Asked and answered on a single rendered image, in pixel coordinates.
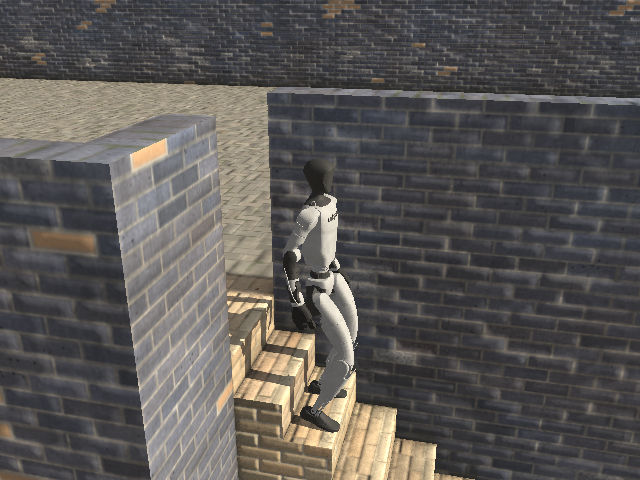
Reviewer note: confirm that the right robot hand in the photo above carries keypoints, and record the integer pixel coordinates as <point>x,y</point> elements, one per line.
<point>302,315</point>

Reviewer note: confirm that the left robot hand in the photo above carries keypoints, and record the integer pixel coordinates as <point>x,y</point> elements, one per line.
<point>344,274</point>

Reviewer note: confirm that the right robot upper arm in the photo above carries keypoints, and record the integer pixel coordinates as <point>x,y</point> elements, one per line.
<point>305,222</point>

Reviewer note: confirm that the humanoid robot torso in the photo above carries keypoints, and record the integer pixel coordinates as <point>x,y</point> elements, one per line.
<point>319,248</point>

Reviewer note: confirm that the robot left forearm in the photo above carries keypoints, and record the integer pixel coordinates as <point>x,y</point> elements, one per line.
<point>334,266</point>

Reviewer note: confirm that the robot head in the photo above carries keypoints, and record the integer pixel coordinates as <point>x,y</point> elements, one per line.
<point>319,174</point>

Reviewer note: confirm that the robot right forearm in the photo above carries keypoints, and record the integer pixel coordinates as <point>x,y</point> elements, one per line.
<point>289,261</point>

